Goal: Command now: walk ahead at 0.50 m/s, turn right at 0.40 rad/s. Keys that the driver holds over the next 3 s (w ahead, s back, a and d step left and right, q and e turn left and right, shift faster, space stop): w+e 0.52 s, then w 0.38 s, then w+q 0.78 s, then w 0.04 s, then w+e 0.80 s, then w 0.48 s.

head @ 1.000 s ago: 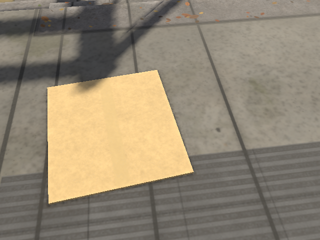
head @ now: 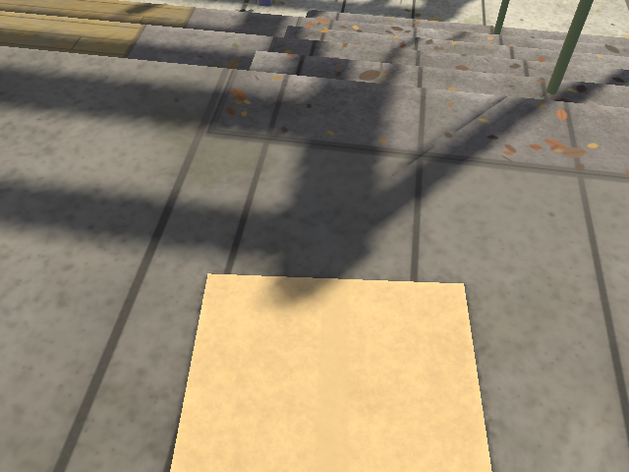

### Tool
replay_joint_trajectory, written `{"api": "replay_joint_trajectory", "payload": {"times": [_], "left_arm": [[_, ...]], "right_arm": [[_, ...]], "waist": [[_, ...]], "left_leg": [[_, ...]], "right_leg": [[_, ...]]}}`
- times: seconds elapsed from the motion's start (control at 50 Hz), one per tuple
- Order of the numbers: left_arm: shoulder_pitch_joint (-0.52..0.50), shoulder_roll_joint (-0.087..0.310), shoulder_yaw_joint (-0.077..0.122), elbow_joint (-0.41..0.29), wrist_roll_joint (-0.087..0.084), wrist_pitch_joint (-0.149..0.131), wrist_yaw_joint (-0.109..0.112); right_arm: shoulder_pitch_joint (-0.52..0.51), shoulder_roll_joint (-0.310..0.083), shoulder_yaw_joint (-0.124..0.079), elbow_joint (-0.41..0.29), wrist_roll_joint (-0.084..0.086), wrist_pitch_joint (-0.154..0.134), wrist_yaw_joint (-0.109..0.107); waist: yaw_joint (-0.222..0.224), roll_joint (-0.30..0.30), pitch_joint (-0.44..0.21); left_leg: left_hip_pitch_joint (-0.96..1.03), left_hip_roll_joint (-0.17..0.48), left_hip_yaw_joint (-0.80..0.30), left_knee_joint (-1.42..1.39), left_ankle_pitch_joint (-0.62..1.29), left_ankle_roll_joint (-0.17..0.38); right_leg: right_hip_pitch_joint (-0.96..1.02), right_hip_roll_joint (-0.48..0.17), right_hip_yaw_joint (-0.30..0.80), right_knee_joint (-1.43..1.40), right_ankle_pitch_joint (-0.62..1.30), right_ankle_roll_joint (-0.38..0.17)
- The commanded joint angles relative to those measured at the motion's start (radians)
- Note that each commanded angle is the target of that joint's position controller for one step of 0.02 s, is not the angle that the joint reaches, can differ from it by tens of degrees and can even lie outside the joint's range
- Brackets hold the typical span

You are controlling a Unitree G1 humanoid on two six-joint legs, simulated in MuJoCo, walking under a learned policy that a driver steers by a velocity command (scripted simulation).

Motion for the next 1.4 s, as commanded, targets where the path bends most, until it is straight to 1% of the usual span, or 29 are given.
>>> {"api": "replay_joint_trajectory", "payload": {"times": [0.02,0.12,0.18,0.2,0.22,0.24,0.26,0.28,0.32,0.38,0.48,0.58,0.64,0.66,0.68,0.7,0.72,0.74,0.8,0.94,1.06,1.12,1.14,1.16,1.18,1.2,1.24,1.3,1.4], "left_arm": [[-0.111,0.006,-0.017,-0.091,0.005,-0.006,-0.022],[-0.149,0.048,-0.007,-0.159,0.004,-0.001,-0.059],[0.160,0.155,0.050,-0.105,0.003,0.008,-0.050],[0.298,0.276,0.089,-0.086,0.009,0.013,-0.029],[0.269,0.280,0.078,-0.101,0.000,0.007,-0.027],[0.257,0.212,0.053,-0.116,0.015,0.003,-0.024],[0.204,0.166,0.042,-0.123,0.018,-0.003,-0.022],[0.138,0.143,0.034,-0.132,0.012,-0.007,-0.023],[0.061,0.095,0.017,-0.160,0.022,-0.012,-0.019],[0.068,0.121,0.024,-0.169,0.014,-0.015,-0.006],[0.135,0.155,0.036,-0.161,0.007,-0.006,0.010],[0.206,0.136,0.033,-0.137,0.004,0.005,0.011],[0.200,0.114,0.025,-0.138,0.013,0.011,0.012],[0.191,0.072,0.009,-0.149,0.016,0.006,0.009],[0.264,0.022,-0.007,-0.168,0.010,-0.003,0.009],[0.324,0.048,-0.010,-0.168,-0.010,-0.010,0.014],[0.253,0.132,0.007,-0.167,-0.016,-0.013,0.014],[0.156,0.141,0.008,-0.184,-0.007,-0.013,0.012],[0.097,0.099,0.005,-0.205,0.020,-0.016,0.005],[-0.055,0.019,-0.029,-0.248,0.024,-0.023,-0.004],[-0.170,0.055,-0.018,-0.278,0.007,-0.046,-0.032],[-0.001,0.119,0.017,-0.236,0.015,-0.056,-0.023],[0.159,0.176,0.036,-0.215,0.034,-0.057,-0.011],[0.272,0.263,0.055,-0.200,0.047,-0.043,-0.003],[0.311,0.216,0.047,-0.179,0.037,-0.034,-0.007],[0.262,0.152,0.027,-0.177,0.029,-0.032,-0.005],[0.136,0.082,0.000,-0.173,0.031,-0.033,-0.010],[0.051,0.064,0.003,-0.153,0.036,-0.052,-0.013],[0.064,0.120,0.026,-0.105,0.037,-0.059,0.001]], "right_arm": [[-0.025,-0.148,-0.027,-0.046,0.009,-0.012,-0.012],[-0.007,-0.198,-0.036,-0.030,0.018,0.028,-0.026],[-0.052,-0.230,-0.039,-0.049,0.024,0.049,-0.046],[-0.006,-0.165,-0.017,-0.095,0.012,0.031,-0.041],[0.005,-0.095,0.014,-0.115,-0.001,-0.008,-0.019],[-0.091,-0.161,-0.006,-0.140,0.033,-0.044,0.005],[-0.146,-0.165,-0.002,-0.157,0.051,-0.058,0.012],[-0.158,-0.150,-0.002,-0.158,0.035,-0.062,0.005],[-0.124,-0.160,-0.015,-0.149,0.012,-0.038,-0.007],[-0.131,-0.131,-0.010,-0.165,-0.003,-0.006,-0.017],[-0.305,-0.097,0.011,-0.213,0.001,-0.007,-0.010],[-0.357,-0.143,0.001,-0.239,0.019,-0.029,0.016],[-0.239,-0.168,-0.016,-0.211,0.014,-0.044,0.022],[-0.127,-0.205,-0.030,-0.195,0.000,-0.050,0.016],[0.010,-0.293,-0.051,-0.178,-0.020,-0.051,0.011],[0.092,-0.300,-0.061,-0.130,0.003,-0.037,0.022],[0.057,-0.215,-0.037,-0.144,0.023,-0.031,0.023],[0.017,-0.178,-0.024,-0.153,0.019,-0.020,0.018],[-0.062,-0.130,0.002,-0.154,-0.001,-0.015,0.016],[0.011,-0.193,-0.010,-0.099,0.029,-0.007,0.004],[0.100,-0.218,-0.015,-0.067,0.043,0.021,-0.003],[0.086,-0.220,-0.017,-0.071,0.039,0.032,-0.009],[0.062,-0.173,0.001,-0.096,0.024,0.026,-0.006],[0.168,-0.073,0.031,-0.119,0.015,0.009,-0.005],[0.173,-0.118,0.025,-0.124,0.043,-0.003,-0.005],[0.089,-0.195,-0.001,-0.132,0.060,0.000,-0.008],[-0.001,-0.184,-0.005,-0.152,0.041,0.018,-0.010],[0.016,-0.126,-0.004,-0.156,0.040,0.053,-0.004],[-0.081,-0.100,0.004,-0.197,0.028,0.061,0.012]], "waist": [[-0.016,0.077,0.058],[0.012,0.118,0.028],[0.194,0.137,-0.146],[0.209,-0.041,-0.275],[0.145,-0.159,-0.390],[0.184,-0.098,-0.363],[0.165,-0.021,-0.240],[0.111,0.068,-0.144],[0.041,0.040,-0.085],[0.024,0.019,-0.055],[0.095,-0.031,-0.027],[0.123,-0.055,-0.039],[0.054,-0.090,-0.065],[0.000,-0.060,-0.144],[-0.012,0.144,-0.274],[-0.012,0.386,-0.307],[-0.038,0.250,-0.182],[-0.042,0.169,-0.096],[0.022,0.143,-0.014],[-0.007,0.123,-0.006],[-0.029,0.136,0.015],[0.079,0.137,-0.074],[0.159,0.090,-0.202],[0.150,-0.159,-0.368],[0.162,-0.250,-0.424],[0.167,-0.134,-0.262],[0.111,-0.054,-0.091],[0.040,-0.076,-0.017],[0.043,-0.013,0.008]], "left_leg": [[-0.051,0.282,-0.036,-0.107,0.424,0.095],[0.141,0.336,0.027,0.068,0.851,0.068],[0.021,0.286,0.067,0.524,1.069,0.015],[-0.380,0.183,0.069,0.916,0.639,-0.053],[-0.651,-0.015,-0.130,1.162,-0.276,-0.075],[-0.765,0.046,-0.276,1.216,-0.253,-0.046],[-0.784,0.091,-0.264,1.152,-0.176,-0.025],[-0.748,0.131,-0.251,1.045,-0.128,-0.025],[-0.619,0.173,-0.243,0.938,-0.082,-0.042],[-0.581,0.167,-0.207,0.788,-0.020,-0.091],[-0.505,0.105,-0.196,0.433,0.277,-0.123],[-0.461,0.084,-0.218,0.291,0.262,-0.101],[-0.298,0.065,-0.176,0.222,0.169,-0.041],[-0.123,0.145,-0.250,0.237,0.157,0.012],[0.204,0.347,-0.559,0.211,0.084,0.140],[0.319,0.472,-0.935,0.079,-0.212,0.255],[0.250,0.447,-0.904,0.044,-0.355,0.227],[0.151,0.405,-0.755,0.048,-0.302,0.188],[-0.076,0.298,-0.531,-0.010,-0.015,0.156],[-0.131,0.242,-0.323,-0.057,0.282,0.155],[-0.097,0.270,-0.373,0.020,0.238,0.127],[-0.124,0.226,-0.359,0.212,0.382,0.074],[-0.261,0.171,-0.319,0.450,0.287,0.037],[-0.605,0.044,-0.206,0.812,-0.151,-0.034],[-0.754,0.049,-0.265,0.994,-0.349,-0.043],[-0.820,0.099,-0.276,1.064,-0.270,-0.043],[-0.774,0.160,-0.241,1.015,-0.130,-0.046],[-0.661,0.199,-0.244,0.935,-0.044,-0.057],[-0.671,0.201,-0.235,0.705,0.187,-0.069]], "right_leg": [[0.053,0.014,-0.063,-0.139,0.082,-0.016],[0.089,0.086,-0.163,-0.191,-0.151,-0.078],[0.557,0.191,-0.184,-0.283,-0.179,-0.167],[0.969,-0.031,0.216,-0.318,-0.244,-0.307],[1.153,-0.203,0.730,-0.508,-0.355,-0.430],[1.145,-0.192,0.688,-0.556,-0.393,-0.380],[1.007,-0.162,0.550,-0.561,-0.352,-0.338],[0.844,-0.119,0.440,-0.572,-0.257,-0.309],[0.639,-0.060,0.329,-0.611,-0.138,-0.287],[0.503,-0.022,0.246,-0.644,-0.079,-0.288],[0.438,0.039,0.183,-0.616,-0.159,-0.225],[0.560,-0.017,0.284,-0.505,-0.248,-0.205],[0.588,0.001,0.304,-0.381,-0.156,-0.163],[0.538,0.047,0.253,-0.211,-0.112,-0.127],[0.283,0.161,0.124,0.113,-0.290,-0.055],[0.031,0.200,0.069,0.353,-0.617,-0.013],[-0.071,0.150,0.110,0.444,-0.569,-0.011],[-0.088,0.112,0.079,0.460,-0.488,-0.013],[0.019,0.030,0.032,0.312,-0.348,-0.014],[0.112,0.027,-0.046,-0.101,-0.114,0.028],[0.260,0.091,-0.043,-0.334,-0.051,0.026],[0.555,0.104,-0.059,-0.418,-0.101,-0.031],[0.815,-0.025,0.048,-0.369,-0.076,-0.090],[1.187,-0.285,0.386,-0.366,-0.102,-0.217],[1.186,-0.340,0.637,-0.495,-0.330,-0.277],[1.066,-0.294,0.519,-0.529,-0.410,-0.237],[0.804,-0.208,0.291,-0.593,-0.300,-0.194],[0.612,-0.160,0.113,-0.691,-0.159,-0.177],[0.618,-0.146,-0.085,-0.725,-0.005,-0.173]]}}
Next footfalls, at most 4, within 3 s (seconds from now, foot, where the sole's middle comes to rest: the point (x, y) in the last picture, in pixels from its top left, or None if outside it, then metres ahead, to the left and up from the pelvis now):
0.18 right None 0.29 -0.13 -0.77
0.66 left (307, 427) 0.58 0.01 -0.77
1.14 right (448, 361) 0.72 -0.32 -0.77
1.64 left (340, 256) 1.04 -0.10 -0.77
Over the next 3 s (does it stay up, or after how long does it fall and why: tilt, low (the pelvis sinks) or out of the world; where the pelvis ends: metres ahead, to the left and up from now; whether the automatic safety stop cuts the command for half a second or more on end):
stays up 1.69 -0.31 0.00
